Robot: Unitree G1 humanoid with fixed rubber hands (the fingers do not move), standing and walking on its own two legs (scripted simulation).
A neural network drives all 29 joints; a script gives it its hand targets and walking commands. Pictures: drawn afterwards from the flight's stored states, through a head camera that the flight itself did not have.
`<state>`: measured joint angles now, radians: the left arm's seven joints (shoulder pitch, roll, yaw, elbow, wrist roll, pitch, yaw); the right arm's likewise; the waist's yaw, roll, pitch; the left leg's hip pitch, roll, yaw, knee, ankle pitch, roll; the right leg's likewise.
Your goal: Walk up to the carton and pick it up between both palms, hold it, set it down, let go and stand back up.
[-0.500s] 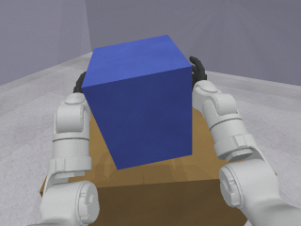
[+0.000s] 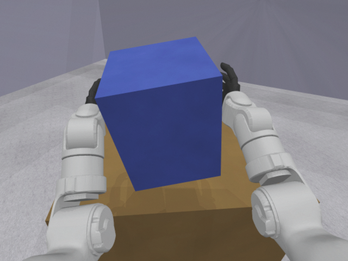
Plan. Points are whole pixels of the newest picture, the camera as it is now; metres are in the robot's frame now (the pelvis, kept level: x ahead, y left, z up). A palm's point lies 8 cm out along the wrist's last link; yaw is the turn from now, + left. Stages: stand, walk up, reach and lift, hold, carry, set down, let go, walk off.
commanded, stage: set down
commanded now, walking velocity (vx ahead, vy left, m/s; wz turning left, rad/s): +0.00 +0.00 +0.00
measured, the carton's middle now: (165, 113) +0.38 +0.01 +0.24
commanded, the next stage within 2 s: none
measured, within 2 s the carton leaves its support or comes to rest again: neither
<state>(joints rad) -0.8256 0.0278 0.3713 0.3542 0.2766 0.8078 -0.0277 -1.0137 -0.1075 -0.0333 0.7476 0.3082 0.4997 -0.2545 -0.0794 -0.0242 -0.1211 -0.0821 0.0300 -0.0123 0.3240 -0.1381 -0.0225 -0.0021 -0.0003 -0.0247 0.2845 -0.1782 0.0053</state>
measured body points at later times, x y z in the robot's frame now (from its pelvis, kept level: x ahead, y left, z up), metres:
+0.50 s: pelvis +0.01 +0.00 +0.00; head -0.05 +0.05 +0.44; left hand +0.40 +0.18 +0.20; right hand +0.40 -0.11 +0.22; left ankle +0.03 +0.13 -0.75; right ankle -0.01 -0.12 -0.75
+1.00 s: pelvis +0.01 +0.01 +0.00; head -0.03 +0.04 +0.45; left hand +0.42 +0.18 +0.18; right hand +0.42 -0.12 +0.20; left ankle +0.03 +0.13 -0.75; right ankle -0.01 -0.12 -0.75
